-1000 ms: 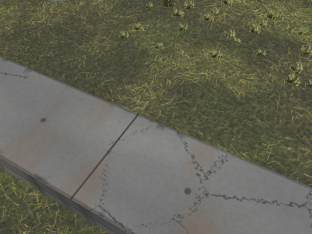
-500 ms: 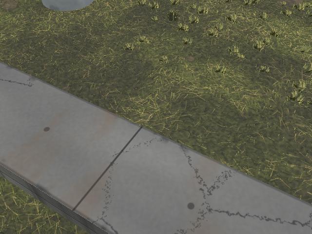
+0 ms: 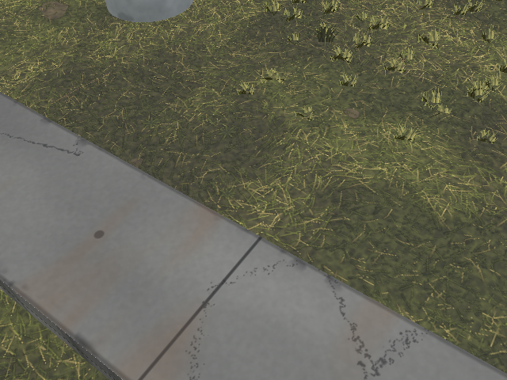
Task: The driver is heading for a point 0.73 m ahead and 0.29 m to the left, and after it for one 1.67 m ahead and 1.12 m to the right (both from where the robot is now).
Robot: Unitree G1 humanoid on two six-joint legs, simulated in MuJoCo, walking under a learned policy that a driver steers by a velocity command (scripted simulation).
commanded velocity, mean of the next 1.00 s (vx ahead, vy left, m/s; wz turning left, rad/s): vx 0.45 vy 0.00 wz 0.44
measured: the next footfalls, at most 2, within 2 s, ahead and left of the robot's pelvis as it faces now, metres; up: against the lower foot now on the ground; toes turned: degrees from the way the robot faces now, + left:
left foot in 0.24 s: +0.40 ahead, +0.12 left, +0.16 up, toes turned +11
right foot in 0.84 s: +0.77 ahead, +0.13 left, +0.16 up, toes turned +34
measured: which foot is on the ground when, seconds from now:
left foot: up 0.00-0.22, down 0.24-0.84, up 0.86-1.00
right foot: down 0.00-0.28, up 0.30-0.82, down 0.84-1.00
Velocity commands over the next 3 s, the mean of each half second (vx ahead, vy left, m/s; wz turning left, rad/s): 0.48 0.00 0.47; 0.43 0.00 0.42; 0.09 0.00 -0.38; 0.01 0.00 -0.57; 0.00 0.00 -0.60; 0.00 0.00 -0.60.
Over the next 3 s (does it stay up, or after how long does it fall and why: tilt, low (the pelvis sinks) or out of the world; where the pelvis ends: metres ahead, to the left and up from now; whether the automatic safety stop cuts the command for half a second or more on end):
stays up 0.67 0.15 0.17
